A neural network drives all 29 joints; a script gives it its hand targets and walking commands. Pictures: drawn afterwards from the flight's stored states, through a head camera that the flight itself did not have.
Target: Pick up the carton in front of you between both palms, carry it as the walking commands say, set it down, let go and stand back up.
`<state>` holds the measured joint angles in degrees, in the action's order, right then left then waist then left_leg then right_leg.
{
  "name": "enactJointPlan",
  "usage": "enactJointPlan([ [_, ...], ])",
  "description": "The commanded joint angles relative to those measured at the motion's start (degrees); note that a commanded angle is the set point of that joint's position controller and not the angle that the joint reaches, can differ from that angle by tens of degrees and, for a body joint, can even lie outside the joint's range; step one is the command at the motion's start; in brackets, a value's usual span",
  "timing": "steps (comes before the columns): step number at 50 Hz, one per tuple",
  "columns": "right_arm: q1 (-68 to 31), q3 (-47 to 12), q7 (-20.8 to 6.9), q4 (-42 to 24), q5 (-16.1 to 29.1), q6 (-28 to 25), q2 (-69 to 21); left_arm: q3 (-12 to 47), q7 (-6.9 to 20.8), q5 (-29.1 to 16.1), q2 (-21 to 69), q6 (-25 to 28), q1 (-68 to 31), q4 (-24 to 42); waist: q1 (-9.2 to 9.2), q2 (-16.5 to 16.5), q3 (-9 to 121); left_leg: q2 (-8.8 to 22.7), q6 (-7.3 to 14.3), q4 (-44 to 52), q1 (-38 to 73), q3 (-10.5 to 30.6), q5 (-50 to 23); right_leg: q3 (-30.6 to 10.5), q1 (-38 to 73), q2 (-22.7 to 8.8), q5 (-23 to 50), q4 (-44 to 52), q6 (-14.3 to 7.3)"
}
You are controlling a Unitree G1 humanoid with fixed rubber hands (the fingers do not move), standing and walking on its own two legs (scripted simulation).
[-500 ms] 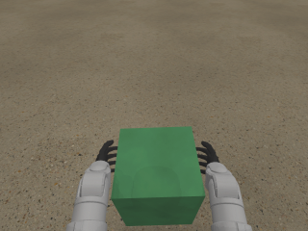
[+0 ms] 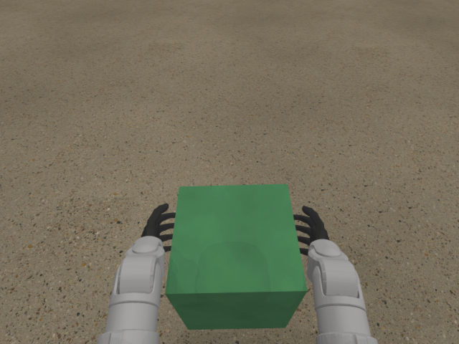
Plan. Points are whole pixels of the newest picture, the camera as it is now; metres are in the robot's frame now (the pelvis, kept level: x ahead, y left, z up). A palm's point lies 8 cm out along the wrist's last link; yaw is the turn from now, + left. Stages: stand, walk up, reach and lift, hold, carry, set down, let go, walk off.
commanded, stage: carry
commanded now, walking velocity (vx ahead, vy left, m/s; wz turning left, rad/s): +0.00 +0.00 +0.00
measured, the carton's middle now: (235, 260) +0.30 +0.00 -0.05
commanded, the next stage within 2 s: hold in 0.50 s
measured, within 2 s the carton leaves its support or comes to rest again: neither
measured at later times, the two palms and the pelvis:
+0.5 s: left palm (156, 247) +0.28 +0.14 +0.04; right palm (323, 250) +0.28 -0.16 +0.04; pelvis -0.01 -0.01 +0.00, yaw +0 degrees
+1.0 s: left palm (168, 226) +0.32 +0.12 +0.05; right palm (335, 270) +0.24 -0.16 +0.05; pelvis +0.00 +0.05 +0.01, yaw -15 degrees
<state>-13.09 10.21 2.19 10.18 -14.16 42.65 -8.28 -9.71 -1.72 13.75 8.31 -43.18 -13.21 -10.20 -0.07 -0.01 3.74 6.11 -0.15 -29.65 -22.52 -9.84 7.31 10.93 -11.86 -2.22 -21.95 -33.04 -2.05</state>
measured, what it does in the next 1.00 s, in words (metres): shifts its weight, turning right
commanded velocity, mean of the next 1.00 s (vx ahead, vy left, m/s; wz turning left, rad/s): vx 0.00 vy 0.00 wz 0.00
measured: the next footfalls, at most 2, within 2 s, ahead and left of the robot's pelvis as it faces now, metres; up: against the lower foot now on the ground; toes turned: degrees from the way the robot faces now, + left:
none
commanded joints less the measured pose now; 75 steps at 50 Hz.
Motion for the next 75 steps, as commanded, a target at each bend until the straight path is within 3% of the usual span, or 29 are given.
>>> enactJointPlan([
  [1, -29.36, -33.26, -14.13, -5.16, 15.91, -2.67, -52.21, 32.68, 13.41, -15.42, 52.19, 3.23, -28.96, 5.30, -0.10, 0.25, 16.90, 3.66, 1.33, 1.36, 11.86, 4.36, -9.25, -5.95, -0.86, -6.88, 14.31, 7.04, -0.02],
  [25, -29.55, -33.17, -14.28, -4.96, 15.98, -2.52, -52.75, 32.47, 13.74, -15.43, 52.70, 3.14, -28.94, 4.77, -0.18, 0.53, 16.88, 3.54, 0.84, 1.09, 11.08, 3.74, -9.26, -6.05, -1.09, -7.10, 16.49, 6.44, -0.17],
  [26, -25.05, -31.19, -14.64, -1.22, 13.96, -3.97, -53.74, 31.55, 13.91, -14.85, 53.95, 3.62, -22.59, 5.73, -0.48, 9.79, 7.73, -13.07, 2.23, 0.53, 29.74, 12.01, -11.81, -20.31, -9.59, 1.00, 30.45, 13.73, 0.32],
  [27, -22.83, -28.96, -13.93, -0.76, 12.07, -5.84, -53.02, 32.14, 14.49, -14.92, 51.18, 4.64, -25.47, 8.89, 1.50, 8.59, 9.98, -12.46, 1.86, 1.47, 27.22, 14.19, -15.05, -20.64, -3.44, 1.96, 35.79, 12.31, 0.97],
  [28, -23.51, -28.76, -13.50, -1.63, 11.84, -6.77, -52.97, 32.96, 14.74, -15.22, 51.77, 5.03, -26.30, 8.75, 1.42, 5.43, 12.53, -12.62, 1.58, 2.34, 23.45, 13.93, -15.75, -20.46, 3.81, 2.46, 41.19, 11.19, 1.76],
  [30, -25.25, -28.84, -12.93, -2.04, 12.04, -7.60, -52.65, 34.34, 15.45, -16.65, 52.05, 5.69, -27.94, 7.74, 2.39, 3.58, 14.77, -12.89, 0.75, 4.23, 20.06, 13.89, -14.27, -19.00, 11.73, 3.68, 40.23, 11.23, 1.96],
  [31, -26.66, -29.49, -12.90, -1.96, 12.46, -7.76, -53.04, 34.57, 15.55, -16.42, 52.37, 5.95, -28.08, 6.93, 2.24, 3.80, 14.84, -12.75, 0.63, 4.54, 20.97, 13.43, -12.41, -18.51, 11.41, 4.15, 35.28, 12.05, 1.92],
  [37, -34.86, -32.95, -15.58, -1.02, 15.73, -6.75, -55.52, 30.35, 15.05, -12.82, 55.11, 5.73, -27.01, 0.21, -2.38, 2.77, 11.27, -13.21, 0.67, 6.39, 20.90, 12.45, -5.11, -16.55, 7.54, 5.25, 21.88, 13.57, 3.16],
  [40, -36.90, -32.14, -17.15, 1.67, 16.13, -6.19, -55.64, 28.00, 15.05, -11.31, 56.09, 5.30, -27.12, -3.54, -3.38, 1.89, 9.24, -12.80, 0.63, 7.30, 22.64, 12.13, -3.14, -15.85, 4.10, 5.85, 17.17, 14.13, 3.18],
  [46, -37.76, -28.59, -18.44, 5.48, 14.80, -6.00, -55.59, 27.76, 16.20, -11.07, 58.17, 4.61, -30.55, -5.85, -1.63, -0.45, 8.73, -11.74, -0.25, 8.40, 28.58, 12.06, -2.25, -15.15, -1.76, 7.12, 11.36, 15.51, 1.86],
  [53, -37.43, -25.94, -18.45, 5.59, 13.11, -6.83, -55.42, 29.84, 17.64, -12.74, 59.30, 4.50, -33.83, -4.94, 0.67, -2.01, 11.18, -10.08, -1.68, 9.36, 31.55, 13.71, -1.52, -14.91, -3.59, 8.08, 8.16, 15.73, 0.24],
  [63, -39.18, -25.19, -18.89, 5.57, 12.63, -7.23, -55.45, 28.94, 17.71, -12.79, 58.99, 4.36, -34.09, -6.07, 0.10, -1.85, 11.58, -8.94, -2.00, 10.12, 32.14, 15.17, -0.17, -15.06, -4.56, 8.21, 6.78, 15.07, 0.28],
  [70, -46.36, -18.37, -19.25, 15.93, 8.32, -9.48, -54.93, 18.58, 17.48, -7.63, 55.76, 6.53, -40.20, -15.25, -2.82, -0.96, 7.44, -9.30, -1.01, 8.86, 28.35, 14.62, 7.02, -14.63, -9.67, 7.90, 1.82, 12.17, 0.67],
  [75, -48.40, -9.37, -16.53, 24.20, 2.43, -14.04, -51.72, 7.54, 16.40, -1.08, 49.02, 10.92, -41.96, -22.62, -4.82, -0.24, 5.78, -10.20, -0.10, 3.82, 21.17, 12.49, 2.96, -14.16, -15.63, 8.60, 2.53, 7.97, 0.87],
])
